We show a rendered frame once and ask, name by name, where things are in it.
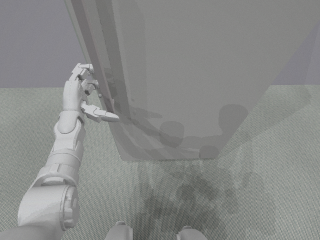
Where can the handle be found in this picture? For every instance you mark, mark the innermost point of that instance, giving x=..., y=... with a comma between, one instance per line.
x=84, y=22

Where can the robot right shin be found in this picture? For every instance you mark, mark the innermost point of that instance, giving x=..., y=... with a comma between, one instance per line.
x=186, y=227

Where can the fridge door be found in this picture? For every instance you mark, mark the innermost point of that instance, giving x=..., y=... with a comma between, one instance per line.
x=184, y=74

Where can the left robot forearm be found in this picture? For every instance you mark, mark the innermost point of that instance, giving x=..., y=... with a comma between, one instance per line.
x=66, y=155

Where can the right robot thigh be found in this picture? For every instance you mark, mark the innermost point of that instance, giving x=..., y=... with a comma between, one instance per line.
x=190, y=234

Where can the robot left hand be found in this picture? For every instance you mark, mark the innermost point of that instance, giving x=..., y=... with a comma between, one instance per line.
x=75, y=92

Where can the robot left upper arm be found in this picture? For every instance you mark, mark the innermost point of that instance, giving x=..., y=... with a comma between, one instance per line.
x=46, y=213

